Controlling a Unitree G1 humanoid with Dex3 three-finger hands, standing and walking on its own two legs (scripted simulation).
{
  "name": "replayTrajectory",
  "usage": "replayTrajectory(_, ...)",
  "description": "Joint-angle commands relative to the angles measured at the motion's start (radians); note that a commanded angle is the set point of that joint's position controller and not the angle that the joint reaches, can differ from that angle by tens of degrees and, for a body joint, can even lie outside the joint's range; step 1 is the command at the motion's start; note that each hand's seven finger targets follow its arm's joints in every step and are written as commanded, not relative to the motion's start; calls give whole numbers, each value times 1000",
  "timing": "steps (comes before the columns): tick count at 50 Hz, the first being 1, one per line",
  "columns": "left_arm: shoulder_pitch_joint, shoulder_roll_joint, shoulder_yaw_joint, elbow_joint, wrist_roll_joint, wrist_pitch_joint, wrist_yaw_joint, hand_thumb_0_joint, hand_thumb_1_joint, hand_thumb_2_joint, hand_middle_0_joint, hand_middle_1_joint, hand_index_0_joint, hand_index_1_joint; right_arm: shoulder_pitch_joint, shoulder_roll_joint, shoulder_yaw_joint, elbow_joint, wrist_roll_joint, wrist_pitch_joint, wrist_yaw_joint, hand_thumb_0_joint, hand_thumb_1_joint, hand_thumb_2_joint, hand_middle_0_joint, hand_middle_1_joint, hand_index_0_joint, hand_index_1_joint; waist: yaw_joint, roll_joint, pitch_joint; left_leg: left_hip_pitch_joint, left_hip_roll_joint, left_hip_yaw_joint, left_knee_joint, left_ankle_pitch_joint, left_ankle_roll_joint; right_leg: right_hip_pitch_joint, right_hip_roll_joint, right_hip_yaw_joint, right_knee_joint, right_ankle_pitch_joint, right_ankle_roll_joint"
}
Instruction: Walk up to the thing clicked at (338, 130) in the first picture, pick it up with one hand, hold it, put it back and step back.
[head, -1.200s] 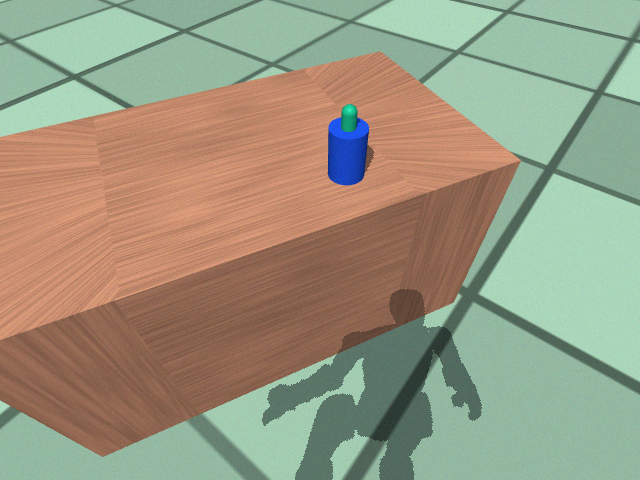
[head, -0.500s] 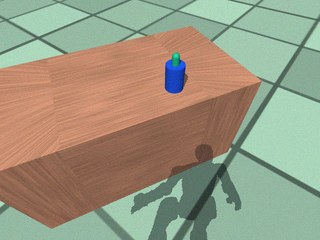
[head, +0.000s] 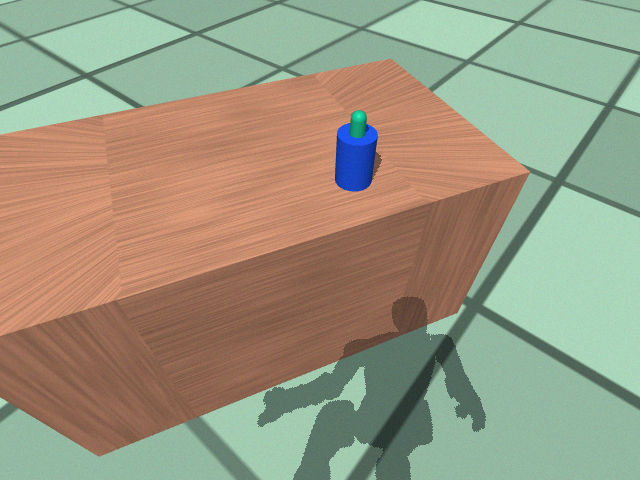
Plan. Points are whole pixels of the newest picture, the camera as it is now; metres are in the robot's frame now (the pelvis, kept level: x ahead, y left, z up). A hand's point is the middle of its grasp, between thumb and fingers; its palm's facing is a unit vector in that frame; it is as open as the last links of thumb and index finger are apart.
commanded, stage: walk up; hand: right
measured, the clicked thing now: (356, 148) +0.78 -0.09 -0.04
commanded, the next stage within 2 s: none
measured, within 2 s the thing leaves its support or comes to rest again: neither
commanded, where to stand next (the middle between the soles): +0.29 -0.06 m, yaw +21 degrees
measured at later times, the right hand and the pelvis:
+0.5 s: hand (535, 401) +0.26 -0.32 -0.14, palm faces -0.26 +0.86 -0.45, open 7.4 cm; pelvis +0.11 -0.06 -0.02, yaw +12 degrees
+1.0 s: hand (513, 336) +0.39 -0.35 -0.18, palm faces -0.38 +0.84 -0.39, open 7.4 cm; pelvis +0.22 -0.12 -0.03, yaw +21 degrees
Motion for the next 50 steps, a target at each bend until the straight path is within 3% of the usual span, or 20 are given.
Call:
replayTrajectory(1,-43,205,89,-186,-4,-12,-24,0,900,900,-200,-300,-200,-300,37,-364,-122,-113,-20,-38,-36,0,-900,-900,200,300,200,300,17,147,93,25,356,-517,-208,-397,261,-386,-118,166,298,-95,-27)
replayTrajectory(4,-11,214,100,-215,-1,-24,-39,0,900,900,-200,-300,-200,-300,50,-327,-124,-166,-30,-43,-27,0,-900,-900,200,300,200,300,11,162,19,8,258,-356,-127,-247,221,-266,-86,103,178,-105,-17)
replayTrajectory(7,181,196,121,-182,7,-31,-31,0,900,900,-200,-300,-200,-300,-8,-287,-112,-225,-31,-29,-13,0,-900,-900,200,300,200,300,121,101,-47,-273,110,-162,108,-131,128,165,17,-44,-40,78,-12)
replayTrajectory(8,314,265,144,-159,19,-38,-18,0,900,900,-200,-300,-200,-300,-19,-209,-88,-254,-28,-25,-17,0,-900,-900,200,300,200,300,192,-138,-62,-455,-4,-70,352,-245,83,310,-47,72,-149,-52,-20)
replayTrajectory(9,309,376,164,-195,33,-47,-11,0,900,900,-200,-300,-200,-300,3,-143,-68,-290,-16,-23,-25,0,-900,-900,200,300,200,300,173,-393,-26,-651,-121,22,644,-410,34,280,-336,540,-391,-445,-117)
replayTrajectory(10,174,389,159,-253,25,-44,-12,0,900,900,-200,-300,-200,-300,31,-237,-91,-273,-20,-23,-34,0,-900,-900,200,300,200,300,114,-253,28,-618,3,-39,723,-333,19,148,-470,674,-440,-529,-224)
replayTrajectory(13,109,282,117,-284,-2,-58,-7,0,900,900,-200,-300,-200,-300,113,-273,-99,-217,-6,-36,-5,0,-900,-900,200,300,200,300,38,-73,134,-519,99,-33,665,-156,9,33,-318,339,-359,-174,-207)
replayTrajectory(18,157,279,110,-308,-9,-70,-6,0,900,900,-200,-300,-200,-300,122,-223,-88,-257,3,-42,30,0,-900,-900,200,300,200,300,43,-149,59,-341,84,39,357,-96,8,60,-264,79,-224,365,-194)
replayTrajectory(23,191,255,89,-348,-18,-43,-13,0,900,900,-200,-300,-200,-300,240,-242,-118,-245,0,-52,7,0,-900,-900,200,300,200,300,-29,-24,-46,89,-37,174,137,80,39,-122,-196,-48,80,370,-129)
replayTrajectory(24,236,200,71,-353,-17,-41,-13,0,900,900,-200,-300,-200,-300,324,-294,-139,-237,-5,-59,-4,0,-900,-900,200,300,200,300,-68,108,-97,239,16,54,98,-22,85,-232,-145,-80,316,289,-89)
replayTrajectory(25,267,132,58,-368,-14,-38,-15,0,900,900,-200,-300,-200,-300,368,-384,-158,-255,-21,-64,-18,0,-900,-900,200,300,200,300,-69,315,-112,332,272,-391,16,-194,173,-471,-21,-95,565,-167,-37)
replayTrajectory(26,271,247,89,-359,-16,-26,-7,0,900,900,-200,-300,-200,-300,338,-452,-173,-306,3,-67,-24,0,-900,-900,200,300,200,300,-69,204,-155,223,444,-754,-136,-446,301,-481,-34,36,677,-227,-33)
replayTrajectory(32,321,255,106,-274,-11,-9,-24,0,900,900,-200,-300,-200,-300,169,-341,-120,-338,9,-71,-26,0,-900,-900,200,300,200,300,25,134,50,-199,242,-241,-70,-157,221,-316,-137,46,504,-33,5)
replayTrajectory(39,350,221,103,-229,-17,-33,13,0,900,900,-200,-300,-200,-300,55,-282,-85,-380,5,-13,-22,0,-900,-900,200,300,200,300,77,137,-18,-445,129,-77,223,-69,131,40,-23,-58,140,126,2)
replayTrajectory(40,324,258,109,-243,-8,-41,21,0,900,900,-200,-300,-200,-300,66,-231,-69,-385,11,-1,-27,0,-900,-900,200,300,200,300,81,0,-4,-461,42,-30,380,-149,90,7,-68,30,4,28,-15)
replayTrajectory(41,286,339,117,-271,5,-53,31,0,900,900,-200,-300,-200,-300,84,-186,-56,-394,19,7,-33,0,-900,-900,200,300,200,300,66,-195,17,-511,-75,-3,593,-248,39,-64,-297,385,-193,-84,-92)
replayTrajectory(42,189,391,116,-307,-2,-55,34,0,900,900,-200,-300,-200,-300,121,-221,-72,-371,16,18,-42,0,-900,-900,200,300,200,300,40,-208,15,-438,-52,-60,721,-399,18,-193,-458,585,-302,-184,-212)
replayTrajectory(43,123,402,113,-313,-7,-53,38,0,900,900,-200,-300,-200,-300,133,-275,-91,-346,13,24,-43,0,-900,-900,200,300,200,300,18,-172,39,-416,-16,-89,784,-380,14,-236,-467,591,-296,-221,-257)
replayTrajectory(46,108,347,100,-288,-7,-58,49,0,900,900,-200,-300,-200,-300,166,-292,-102,-283,13,31,-30,0,-900,-900,200,300,200,300,18,-181,27,-436,17,-49,749,-264,12,-150,-331,316,-174,-127,-182)
replayTrajectory(50,177,358,104,-266,-3,-62,56,0,900,900,-200,-300,-200,-300,106,-259,-91,-283,-5,36,-4,0,-900,-900,200,300,200,300,56,-205,-17,-427,29,6,551,-317,7,-26,-344,235,-82,170,-210)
